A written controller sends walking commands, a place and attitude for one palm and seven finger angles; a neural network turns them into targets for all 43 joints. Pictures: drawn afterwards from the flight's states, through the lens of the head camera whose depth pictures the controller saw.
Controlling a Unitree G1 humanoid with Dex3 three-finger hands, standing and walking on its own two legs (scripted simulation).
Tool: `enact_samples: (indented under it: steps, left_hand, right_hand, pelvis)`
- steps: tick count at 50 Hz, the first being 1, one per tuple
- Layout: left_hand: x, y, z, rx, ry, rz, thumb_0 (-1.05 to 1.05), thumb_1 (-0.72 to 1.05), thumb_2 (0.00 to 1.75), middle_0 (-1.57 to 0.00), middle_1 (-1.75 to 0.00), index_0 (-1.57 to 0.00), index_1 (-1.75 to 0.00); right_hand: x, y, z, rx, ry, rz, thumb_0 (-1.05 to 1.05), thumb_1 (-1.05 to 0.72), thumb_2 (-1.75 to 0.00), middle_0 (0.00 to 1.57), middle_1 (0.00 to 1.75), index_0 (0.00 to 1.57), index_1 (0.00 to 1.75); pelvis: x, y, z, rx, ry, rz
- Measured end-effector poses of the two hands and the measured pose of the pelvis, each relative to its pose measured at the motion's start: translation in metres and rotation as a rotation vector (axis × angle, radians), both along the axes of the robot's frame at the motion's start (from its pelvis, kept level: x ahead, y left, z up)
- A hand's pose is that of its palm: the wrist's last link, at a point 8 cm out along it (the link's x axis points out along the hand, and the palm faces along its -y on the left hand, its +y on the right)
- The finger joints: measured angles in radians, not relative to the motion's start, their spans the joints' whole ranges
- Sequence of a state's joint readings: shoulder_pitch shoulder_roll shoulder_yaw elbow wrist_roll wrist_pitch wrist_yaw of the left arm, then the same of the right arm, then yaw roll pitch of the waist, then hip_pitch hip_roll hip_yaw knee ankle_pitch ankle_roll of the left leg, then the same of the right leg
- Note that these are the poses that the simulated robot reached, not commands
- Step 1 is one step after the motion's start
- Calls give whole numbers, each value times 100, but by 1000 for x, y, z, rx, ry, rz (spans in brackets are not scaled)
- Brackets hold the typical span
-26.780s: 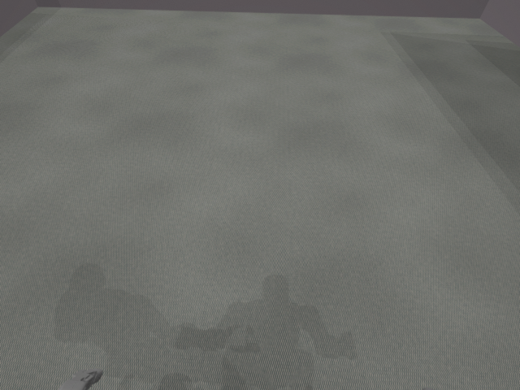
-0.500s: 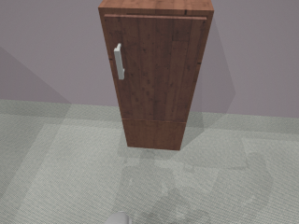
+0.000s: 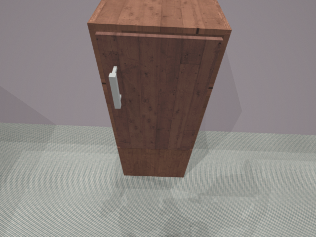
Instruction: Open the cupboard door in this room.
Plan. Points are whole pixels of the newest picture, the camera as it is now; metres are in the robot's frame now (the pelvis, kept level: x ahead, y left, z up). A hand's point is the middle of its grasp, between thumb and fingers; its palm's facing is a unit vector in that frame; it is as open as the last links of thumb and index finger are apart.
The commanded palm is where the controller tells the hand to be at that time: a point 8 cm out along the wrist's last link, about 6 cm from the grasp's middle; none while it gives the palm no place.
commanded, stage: come to a stop and stand still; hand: left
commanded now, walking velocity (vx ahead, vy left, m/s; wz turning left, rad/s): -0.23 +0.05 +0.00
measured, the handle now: (116, 88) +0.55 +0.17 +0.05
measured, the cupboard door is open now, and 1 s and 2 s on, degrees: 0 0 0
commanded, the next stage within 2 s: look again from close up in 1.26 s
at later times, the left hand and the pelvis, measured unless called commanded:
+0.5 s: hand out of the picture +0.01 +0.23 -0.18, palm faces +0.03 -0.97 -0.23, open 7.4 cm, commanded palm none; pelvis -0.03 +0.04 -0.01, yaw -2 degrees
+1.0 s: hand out of the picture -0.04 +0.19 -0.16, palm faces +0.01 -0.98 -0.21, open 7.3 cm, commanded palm none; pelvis -0.06 +0.01 +0.00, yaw -2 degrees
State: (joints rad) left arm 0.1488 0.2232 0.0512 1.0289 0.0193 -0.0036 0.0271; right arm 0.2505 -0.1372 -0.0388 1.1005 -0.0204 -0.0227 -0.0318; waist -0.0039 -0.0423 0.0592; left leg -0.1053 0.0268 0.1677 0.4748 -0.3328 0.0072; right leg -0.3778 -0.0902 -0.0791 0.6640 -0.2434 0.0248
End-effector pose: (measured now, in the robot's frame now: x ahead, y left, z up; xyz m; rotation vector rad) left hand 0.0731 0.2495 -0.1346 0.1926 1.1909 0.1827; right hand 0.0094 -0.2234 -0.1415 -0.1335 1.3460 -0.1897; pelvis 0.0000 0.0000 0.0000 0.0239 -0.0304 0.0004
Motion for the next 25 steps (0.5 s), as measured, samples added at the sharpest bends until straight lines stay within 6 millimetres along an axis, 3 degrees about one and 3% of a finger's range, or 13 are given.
enact_samples:
  steps: [4, 8, 15, 20, 25]
  left_hand:
    - [24, -11, 2, 36, -13, -40, 0, 92, 90, -19, -30, -19, -30]
    - [22, -22, 5, 26, 2, -38, 0, 92, 90, -19, -30, -20, -30]
    - [-12, -22, -2, -17, 45, -9, 0, 91, 90, -20, -30, -20, -30]
    - [-42, 3, -17, -23, 52, 10, 0, 91, 90, -20, -30, -20, -30]
    - [-73, 26, -8, -12, 77, 11, 0, 91, 90, -20, -30, -20, -30]
  right_hand:
    - [-6, -9, -18, 40, 65, -45, -1, -91, -90, 20, 30, 20, 30]
    - [-6, -14, -19, 46, 104, -43, 0, -91, -90, 20, 30, 20, 30]
    - [5, -15, -9, 13, 57, 8, 0, -91, -90, 20, 30, 20, 30]
    - [9, -3, -2, -41, -78, 32, 0, -91, -90, 20, 30, 20, 30]
    - [5, 19, 4, -39, -204, 32, 0, -90, -90, 19, 30, 20, 30]
  pelvis:
    - [10, -12, -8, -4, -1, -1]
    - [4, -13, -5, 2, 4, 12]
    - [-17, -1, -2, -2, 18, 9]
    - [-30, 21, -12, -25, 12, 18]
    - [-31, 38, -7, -16, -30, -28]
